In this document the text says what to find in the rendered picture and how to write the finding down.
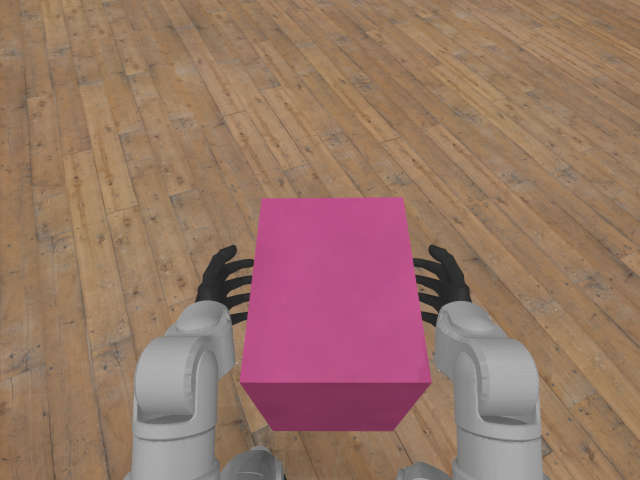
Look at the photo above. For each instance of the robot left thigh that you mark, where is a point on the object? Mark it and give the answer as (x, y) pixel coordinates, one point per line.
(253, 465)

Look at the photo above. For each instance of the right robot forearm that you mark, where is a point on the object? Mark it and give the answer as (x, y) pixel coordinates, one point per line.
(496, 396)

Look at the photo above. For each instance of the robot left hand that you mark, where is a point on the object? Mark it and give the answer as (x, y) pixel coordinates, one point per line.
(215, 288)

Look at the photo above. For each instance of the robot left shin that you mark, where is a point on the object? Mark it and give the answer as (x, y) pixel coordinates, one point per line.
(260, 448)

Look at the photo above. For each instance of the carton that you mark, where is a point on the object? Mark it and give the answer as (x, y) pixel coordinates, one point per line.
(334, 336)

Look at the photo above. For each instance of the robot right hand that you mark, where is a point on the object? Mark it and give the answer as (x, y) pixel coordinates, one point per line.
(451, 287)

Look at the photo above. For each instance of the left robot forearm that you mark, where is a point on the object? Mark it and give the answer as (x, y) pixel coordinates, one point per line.
(175, 396)

